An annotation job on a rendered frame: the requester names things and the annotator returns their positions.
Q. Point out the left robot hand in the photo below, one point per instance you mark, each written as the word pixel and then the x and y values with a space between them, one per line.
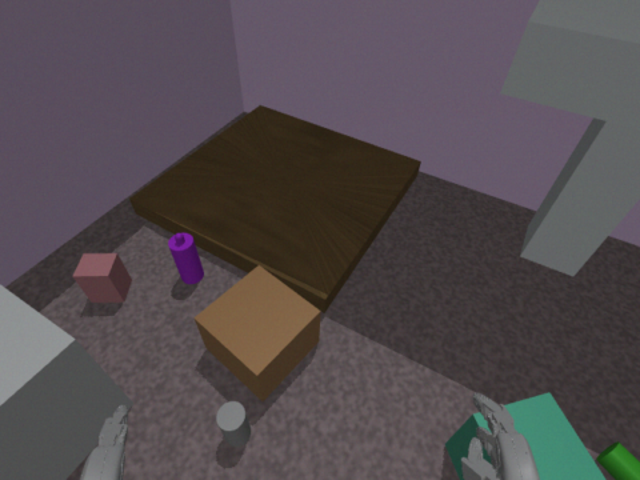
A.
pixel 106 462

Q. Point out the right robot hand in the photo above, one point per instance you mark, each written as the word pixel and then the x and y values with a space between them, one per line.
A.
pixel 510 452

